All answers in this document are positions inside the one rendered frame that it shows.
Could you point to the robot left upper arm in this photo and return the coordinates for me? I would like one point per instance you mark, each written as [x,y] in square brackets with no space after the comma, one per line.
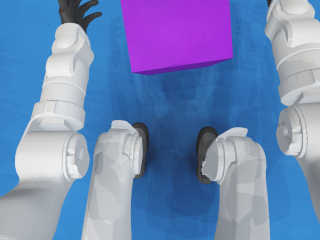
[47,163]

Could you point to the robot left foot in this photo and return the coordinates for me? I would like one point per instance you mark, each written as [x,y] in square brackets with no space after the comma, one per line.
[144,133]

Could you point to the robot right forearm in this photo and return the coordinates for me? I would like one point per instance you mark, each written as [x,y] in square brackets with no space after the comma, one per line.
[295,37]

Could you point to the robot left hand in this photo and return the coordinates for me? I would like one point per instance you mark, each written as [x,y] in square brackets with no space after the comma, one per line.
[71,12]

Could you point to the robot left forearm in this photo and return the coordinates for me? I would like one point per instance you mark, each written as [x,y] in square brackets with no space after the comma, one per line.
[65,83]

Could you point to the carton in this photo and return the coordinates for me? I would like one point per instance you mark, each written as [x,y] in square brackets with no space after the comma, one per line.
[174,35]

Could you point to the robot right foot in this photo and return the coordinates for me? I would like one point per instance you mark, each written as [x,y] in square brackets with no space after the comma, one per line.
[204,139]

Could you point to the robot foot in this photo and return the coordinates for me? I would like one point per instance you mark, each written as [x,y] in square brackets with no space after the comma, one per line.
[144,133]
[204,139]

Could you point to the robot right upper arm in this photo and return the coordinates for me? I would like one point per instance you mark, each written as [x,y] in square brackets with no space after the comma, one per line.
[298,135]

